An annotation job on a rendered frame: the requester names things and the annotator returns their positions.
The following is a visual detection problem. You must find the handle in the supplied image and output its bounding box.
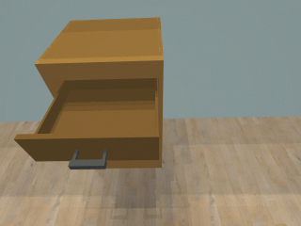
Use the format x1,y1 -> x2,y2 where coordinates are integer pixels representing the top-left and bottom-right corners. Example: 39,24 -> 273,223
68,149 -> 108,170

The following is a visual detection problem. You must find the cabinet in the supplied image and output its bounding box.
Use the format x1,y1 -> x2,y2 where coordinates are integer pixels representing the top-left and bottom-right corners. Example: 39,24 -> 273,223
35,17 -> 164,169

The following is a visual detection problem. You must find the drawer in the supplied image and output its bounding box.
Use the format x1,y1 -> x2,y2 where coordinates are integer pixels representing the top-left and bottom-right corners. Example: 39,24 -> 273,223
14,78 -> 159,162

